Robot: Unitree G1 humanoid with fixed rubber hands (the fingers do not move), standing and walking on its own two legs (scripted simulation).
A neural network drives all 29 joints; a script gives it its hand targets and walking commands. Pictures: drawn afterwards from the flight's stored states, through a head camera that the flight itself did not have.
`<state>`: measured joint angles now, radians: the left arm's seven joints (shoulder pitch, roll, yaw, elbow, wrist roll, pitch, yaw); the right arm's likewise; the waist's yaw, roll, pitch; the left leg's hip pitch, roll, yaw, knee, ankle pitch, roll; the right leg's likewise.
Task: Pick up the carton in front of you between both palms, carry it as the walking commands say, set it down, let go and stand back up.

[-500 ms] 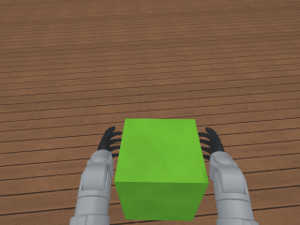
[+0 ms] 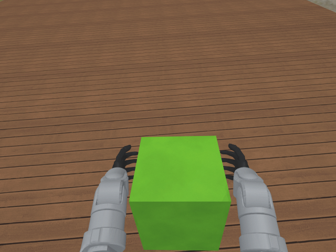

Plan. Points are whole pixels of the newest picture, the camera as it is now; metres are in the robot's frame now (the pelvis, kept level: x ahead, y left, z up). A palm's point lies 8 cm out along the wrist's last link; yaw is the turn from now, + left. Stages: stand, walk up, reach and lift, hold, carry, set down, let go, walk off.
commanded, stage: set down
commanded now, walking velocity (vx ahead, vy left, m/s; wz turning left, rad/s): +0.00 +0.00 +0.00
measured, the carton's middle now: (179, 193) +0.29 +0.00 -0.06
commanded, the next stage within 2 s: none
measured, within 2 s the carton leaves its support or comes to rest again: neither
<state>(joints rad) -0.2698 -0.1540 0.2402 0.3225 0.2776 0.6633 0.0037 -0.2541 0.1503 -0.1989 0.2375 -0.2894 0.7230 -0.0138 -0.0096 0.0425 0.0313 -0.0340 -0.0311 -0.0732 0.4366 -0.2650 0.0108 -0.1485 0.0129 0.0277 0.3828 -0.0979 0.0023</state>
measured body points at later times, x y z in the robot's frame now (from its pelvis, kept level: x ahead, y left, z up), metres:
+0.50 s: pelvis -0.01 -0.02 -0.03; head +0.10 -0.02 +0.41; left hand +0.36 +0.16 -0.06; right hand +0.37 -0.14 -0.06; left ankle +0.00 +0.12 -0.74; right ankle +0.08 -0.11 -0.74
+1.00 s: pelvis -0.03 +0.01 -0.14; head +0.21 +0.01 +0.24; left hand +0.43 +0.14 -0.23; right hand +0.41 -0.16 -0.22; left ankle +0.00 +0.12 -0.74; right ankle +0.08 -0.11 -0.74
